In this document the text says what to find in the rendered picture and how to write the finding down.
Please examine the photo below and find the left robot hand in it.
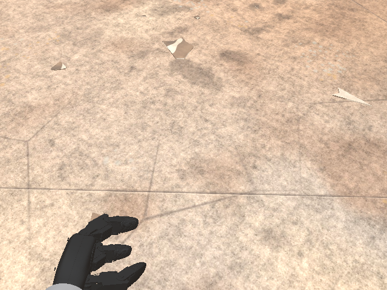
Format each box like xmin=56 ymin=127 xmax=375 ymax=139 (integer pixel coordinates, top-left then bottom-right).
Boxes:
xmin=53 ymin=214 xmax=146 ymax=290

